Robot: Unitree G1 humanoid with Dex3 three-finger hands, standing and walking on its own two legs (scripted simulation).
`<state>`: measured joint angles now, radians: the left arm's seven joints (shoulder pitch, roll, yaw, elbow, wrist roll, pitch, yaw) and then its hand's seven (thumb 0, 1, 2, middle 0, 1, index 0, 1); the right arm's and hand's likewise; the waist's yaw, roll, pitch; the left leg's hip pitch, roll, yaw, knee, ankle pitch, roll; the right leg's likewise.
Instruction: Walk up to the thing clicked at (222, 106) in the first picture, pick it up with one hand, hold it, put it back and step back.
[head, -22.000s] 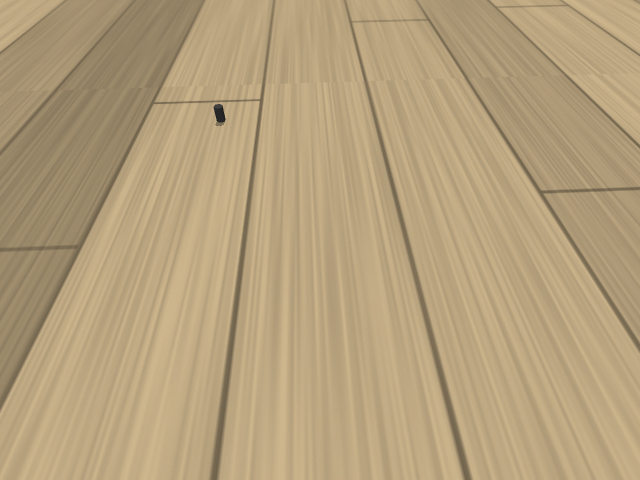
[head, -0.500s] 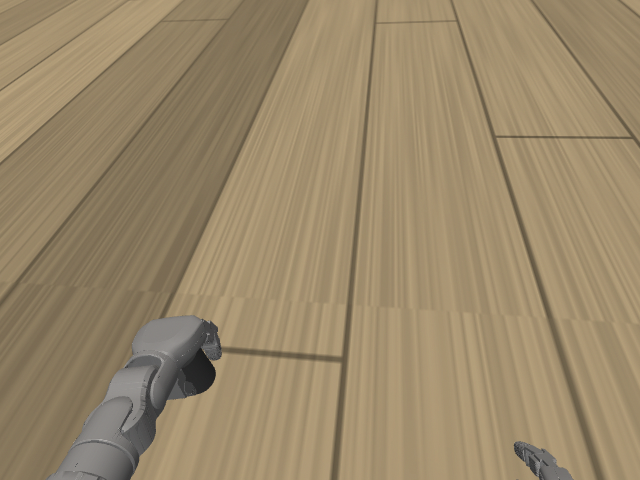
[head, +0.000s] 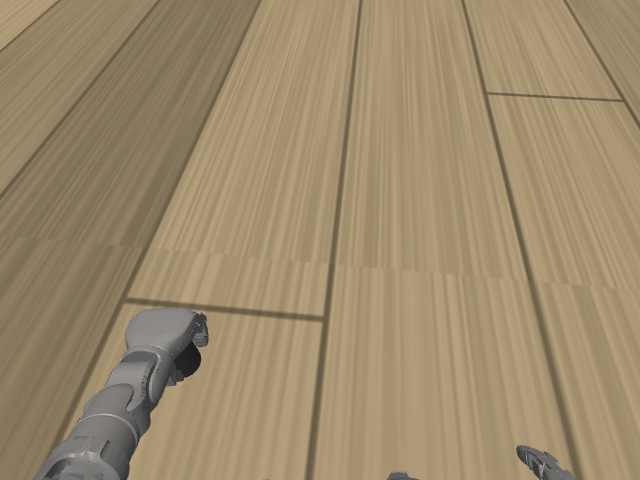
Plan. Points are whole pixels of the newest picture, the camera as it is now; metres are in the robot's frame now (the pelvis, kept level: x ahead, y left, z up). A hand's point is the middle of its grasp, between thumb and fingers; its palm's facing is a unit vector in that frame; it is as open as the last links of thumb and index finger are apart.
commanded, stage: crouch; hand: left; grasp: from above
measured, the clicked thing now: (176, 351) +0.34 +0.24 -0.12
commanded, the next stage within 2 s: lower in 1.66 s
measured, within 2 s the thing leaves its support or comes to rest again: neither
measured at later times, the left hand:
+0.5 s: hand (208, 370) +0.38 +0.25 -0.34, palm faces -0.46 +0.01 -0.89, open 7.4 cm
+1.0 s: hand (221, 376) +0.41 +0.26 -0.48, palm faces -0.45 -0.02 -0.89, open 7.4 cm
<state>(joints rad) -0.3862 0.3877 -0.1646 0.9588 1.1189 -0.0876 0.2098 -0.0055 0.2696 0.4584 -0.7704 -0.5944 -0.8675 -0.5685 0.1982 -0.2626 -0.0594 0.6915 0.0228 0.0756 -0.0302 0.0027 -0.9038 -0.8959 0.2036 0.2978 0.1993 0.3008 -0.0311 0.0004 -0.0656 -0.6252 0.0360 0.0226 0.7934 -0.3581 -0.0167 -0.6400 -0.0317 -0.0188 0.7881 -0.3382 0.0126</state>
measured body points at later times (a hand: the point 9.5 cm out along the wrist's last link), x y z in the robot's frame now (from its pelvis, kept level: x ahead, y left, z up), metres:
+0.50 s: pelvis -0.05 +0.02 -0.20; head +0.14 +0.03 +0.21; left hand +0.40 +0.25 -0.29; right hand -0.02 -0.26 -0.33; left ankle +0.02 +0.13 -0.70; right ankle +0.03 -0.13 -0.70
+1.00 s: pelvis -0.06 +0.01 -0.32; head +0.18 +0.05 +0.06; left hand +0.43 +0.25 -0.43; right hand -0.01 -0.28 -0.43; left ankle +0.01 +0.13 -0.70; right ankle +0.03 -0.13 -0.70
